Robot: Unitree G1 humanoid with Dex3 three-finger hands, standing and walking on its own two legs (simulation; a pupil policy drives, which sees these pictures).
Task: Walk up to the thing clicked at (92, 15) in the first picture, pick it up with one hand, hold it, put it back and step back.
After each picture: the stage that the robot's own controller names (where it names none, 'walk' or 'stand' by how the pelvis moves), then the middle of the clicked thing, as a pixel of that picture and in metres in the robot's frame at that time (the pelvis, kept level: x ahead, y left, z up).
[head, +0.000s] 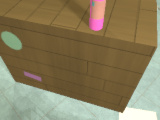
stand; (98, 4) +0.73 -0.07 +0.11
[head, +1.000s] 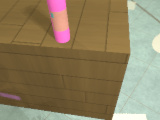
walk; (58, 14) +0.62 +0.12 +0.13
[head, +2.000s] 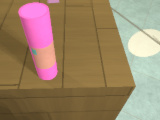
stand; (42, 47) +0.40 +0.14 +0.14
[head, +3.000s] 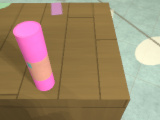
stand; (37, 61) +0.38 +0.16 +0.11
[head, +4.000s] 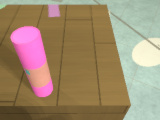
stand; (36, 67) +0.36 +0.16 +0.11
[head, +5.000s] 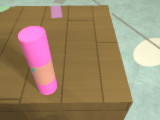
stand; (41, 65) +0.37 +0.15 +0.10
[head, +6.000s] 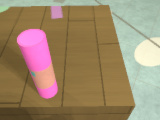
stand; (41, 68) +0.36 +0.15 +0.10
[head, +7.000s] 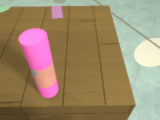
stand; (42, 68) +0.36 +0.14 +0.10
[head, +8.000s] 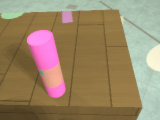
rise first; (49, 68) +0.36 +0.14 +0.11
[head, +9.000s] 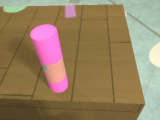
go down; (52, 63) +0.37 +0.14 +0.11
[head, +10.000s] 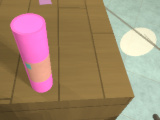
go down; (36, 60) +0.37 +0.13 +0.13
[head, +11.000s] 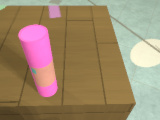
approach; (42, 66) +0.37 +0.13 +0.12
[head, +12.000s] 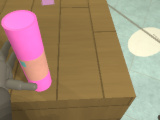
close; (32, 58) +0.37 +0.14 +0.15
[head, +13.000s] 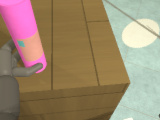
lift; (26, 38) +0.43 +0.15 +0.16
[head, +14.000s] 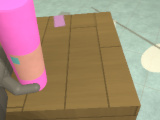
lift; (24, 52) +0.28 +0.13 +0.28
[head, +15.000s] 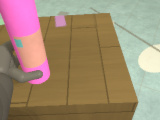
lift; (27, 39) +0.32 +0.14 +0.27
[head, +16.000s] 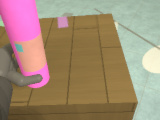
hold; (27, 44) +0.31 +0.14 +0.27
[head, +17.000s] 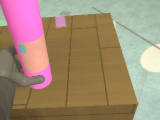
hold; (30, 45) +0.32 +0.13 +0.26
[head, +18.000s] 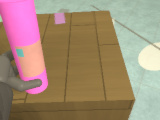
crouch; (27, 49) +0.32 +0.15 +0.24
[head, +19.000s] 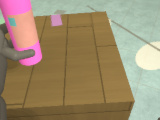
lower; (20, 20) +0.39 +0.16 +0.29
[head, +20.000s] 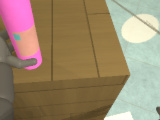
lower; (22, 32) +0.43 +0.15 +0.17
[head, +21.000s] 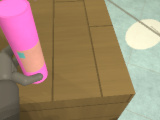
lower; (27, 48) +0.39 +0.14 +0.16
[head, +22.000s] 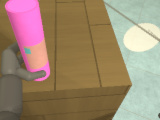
lower; (32, 46) +0.40 +0.14 +0.15
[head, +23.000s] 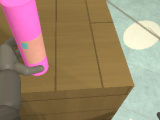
lower; (30, 40) +0.41 +0.14 +0.16
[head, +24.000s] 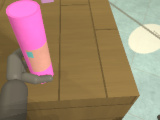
open; (35, 49) +0.39 +0.14 +0.15
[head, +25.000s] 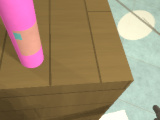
rise; (23, 29) +0.42 +0.14 +0.17
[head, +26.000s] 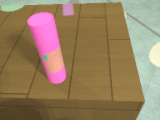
sink last; (50, 52) +0.40 +0.14 +0.14
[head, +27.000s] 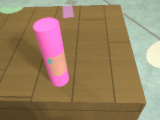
stand; (54, 56) +0.40 +0.13 +0.12
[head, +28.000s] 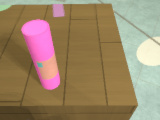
stand; (44, 59) +0.39 +0.14 +0.11
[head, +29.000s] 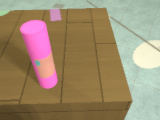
stand; (42, 58) +0.41 +0.15 +0.11
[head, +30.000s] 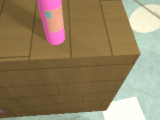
walk; (51, 11) +0.52 +0.11 +0.13
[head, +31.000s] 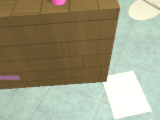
walk; out of the picture +0.83 +0.14 +0.13
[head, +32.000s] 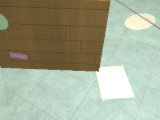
stand; out of the picture +1.18 +0.11 +0.12
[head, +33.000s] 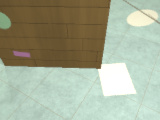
stand; out of the picture +1.20 +0.09 +0.11
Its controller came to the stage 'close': yes
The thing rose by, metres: 0.19
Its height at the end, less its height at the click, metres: +0.00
